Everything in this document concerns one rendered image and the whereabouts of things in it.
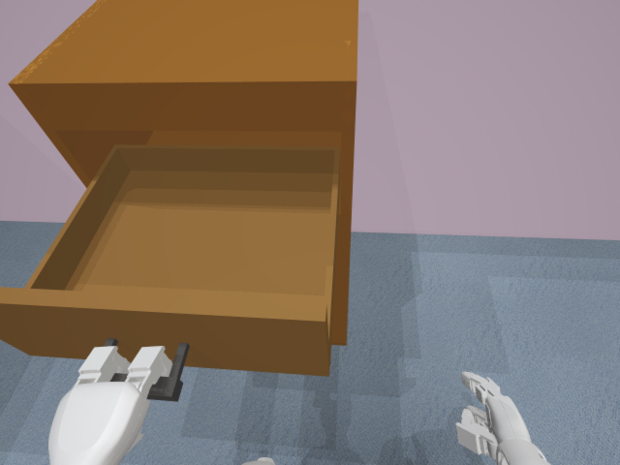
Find right robot hand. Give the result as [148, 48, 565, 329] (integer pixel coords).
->
[456, 372, 532, 462]

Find left robot hand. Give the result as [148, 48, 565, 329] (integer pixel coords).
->
[48, 346, 172, 465]

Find cabinet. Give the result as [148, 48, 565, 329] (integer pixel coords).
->
[8, 0, 358, 346]

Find handle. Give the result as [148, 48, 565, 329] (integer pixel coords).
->
[104, 338, 190, 402]

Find robot right forearm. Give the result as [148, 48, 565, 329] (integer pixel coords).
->
[496, 439, 551, 465]

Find drawer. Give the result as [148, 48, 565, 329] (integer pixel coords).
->
[0, 144, 340, 377]

